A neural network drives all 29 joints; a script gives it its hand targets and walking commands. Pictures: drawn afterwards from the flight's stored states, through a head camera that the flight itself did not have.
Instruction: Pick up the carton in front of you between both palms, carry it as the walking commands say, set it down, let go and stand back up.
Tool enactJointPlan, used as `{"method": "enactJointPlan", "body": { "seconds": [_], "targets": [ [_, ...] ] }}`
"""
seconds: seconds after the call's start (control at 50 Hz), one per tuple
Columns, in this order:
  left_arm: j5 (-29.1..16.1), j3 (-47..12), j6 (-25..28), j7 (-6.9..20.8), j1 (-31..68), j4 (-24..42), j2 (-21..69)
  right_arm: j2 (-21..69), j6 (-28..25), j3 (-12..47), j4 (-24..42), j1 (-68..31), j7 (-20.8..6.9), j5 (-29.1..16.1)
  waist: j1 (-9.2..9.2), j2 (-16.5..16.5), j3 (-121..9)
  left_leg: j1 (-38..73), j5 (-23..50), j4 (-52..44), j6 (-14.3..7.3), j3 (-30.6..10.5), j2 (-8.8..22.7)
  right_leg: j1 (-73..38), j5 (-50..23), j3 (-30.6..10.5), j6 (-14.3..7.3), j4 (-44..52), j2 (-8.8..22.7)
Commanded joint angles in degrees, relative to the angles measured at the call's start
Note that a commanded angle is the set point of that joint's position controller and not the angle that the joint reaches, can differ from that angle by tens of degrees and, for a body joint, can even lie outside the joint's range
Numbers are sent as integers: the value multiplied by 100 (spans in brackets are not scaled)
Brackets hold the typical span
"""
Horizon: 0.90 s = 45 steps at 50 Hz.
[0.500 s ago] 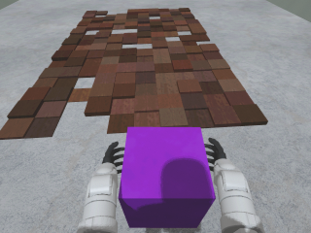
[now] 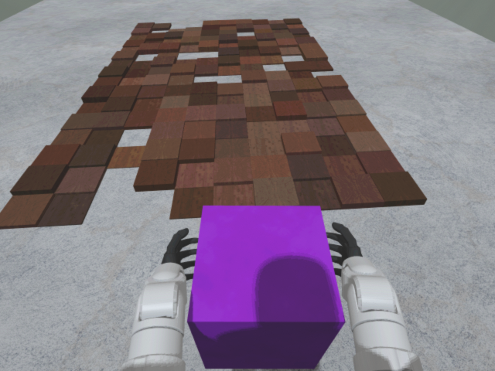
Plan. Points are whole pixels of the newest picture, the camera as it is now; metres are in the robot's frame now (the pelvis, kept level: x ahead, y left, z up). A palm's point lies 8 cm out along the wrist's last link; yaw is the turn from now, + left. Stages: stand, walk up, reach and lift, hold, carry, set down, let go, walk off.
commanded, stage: reach and lift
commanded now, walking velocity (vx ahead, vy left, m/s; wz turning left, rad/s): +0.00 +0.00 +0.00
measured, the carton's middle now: (260, 290) +0.29 +0.00 -0.04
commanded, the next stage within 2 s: hold in 0.18 s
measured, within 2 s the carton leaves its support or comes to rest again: neither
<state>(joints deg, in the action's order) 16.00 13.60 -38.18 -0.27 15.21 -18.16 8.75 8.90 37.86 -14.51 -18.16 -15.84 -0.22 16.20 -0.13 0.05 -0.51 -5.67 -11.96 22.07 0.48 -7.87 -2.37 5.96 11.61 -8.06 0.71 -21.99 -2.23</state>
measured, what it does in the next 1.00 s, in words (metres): stands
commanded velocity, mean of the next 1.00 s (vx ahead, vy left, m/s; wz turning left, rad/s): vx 0.00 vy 0.00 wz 0.00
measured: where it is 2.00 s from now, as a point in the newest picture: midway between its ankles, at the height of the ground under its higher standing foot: outside the picture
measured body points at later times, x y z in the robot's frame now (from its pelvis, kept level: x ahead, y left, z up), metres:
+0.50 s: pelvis -0.01 +0.00 +0.00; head -0.06 +0.00 +0.45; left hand +0.29 +0.15 +0.04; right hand +0.29 -0.15 +0.04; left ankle +0.01 +0.13 -0.74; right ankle +0.01 -0.13 -0.74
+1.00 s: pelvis -0.01 +0.00 +0.00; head -0.05 +0.00 +0.45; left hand +0.29 +0.15 +0.04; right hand +0.30 -0.15 +0.05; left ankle +0.01 +0.13 -0.74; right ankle +0.01 -0.13 -0.74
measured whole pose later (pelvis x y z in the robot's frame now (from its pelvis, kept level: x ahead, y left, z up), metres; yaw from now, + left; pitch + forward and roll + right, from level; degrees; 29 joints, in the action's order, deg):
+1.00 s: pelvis -0.01 +0.00 +0.00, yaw +0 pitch -7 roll +0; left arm 16.4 13.5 -43.5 0.3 16.0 -14.4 8.9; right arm 9.2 43.0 -14.2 -14.6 -16.8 -0.7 16.6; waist -0.1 0.1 0.7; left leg -2.3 -11.1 20.7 0.4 -7.3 -2.2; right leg 2.6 10.8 -7.6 0.7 -20.6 -2.0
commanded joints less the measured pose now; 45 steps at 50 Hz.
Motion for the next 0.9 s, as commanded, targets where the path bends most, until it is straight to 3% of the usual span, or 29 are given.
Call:
{"method": "enactJointPlan", "body": {
  "seconds": [0.0,0.16,0.26,0.4,0.66,0.88],
  "targets": [
    [-1445,-3107,149,1400,2734,280,5423,5405,-84,3129,90,-2493,-1409,-1406,3,-25,-1434,393,1379,-272,66,364,-337,-460,-1377,395,36,240,-349],
    [-1518,-3190,38,1400,2716,486,5398,5390,26,3212,287,-2463,-1402,-1463,-3,-9,-1370,435,1363,-315,64,360,-336,-519,-1381,385,43,287,-350],
    [-1745,-3540,-164,1364,2679,1005,5352,5425,238,3577,793,-2410,-1348,-1682,5,-4,-1568,658,1699,-389,83,344,-339,-767,-1728,366,77,356,-346],
    [-1489,-3116,-372,1395,2791,632,5130,5208,439,3135,417,-2506,-1370,-1459,6,-6,-792,347,606,-537,28,414,-303,-453,-665,405,20,497,-303],
    [-1481,-3077,-308,1446,3336,432,5306,5350,370,3105,212,-3076,-1432,-1446,7,-14,-1023,319,320,-453,24,433,-277,-407,-365,447,-1,410,-286],
    [-1498,-3097,-318,1422,3168,542,5283,5327,379,3111,306,-2892,-1409,-1445,3,-20,-1130,470,756,-454,54,423,-286,-541,-775,440,12,413,-306]
  ]
}}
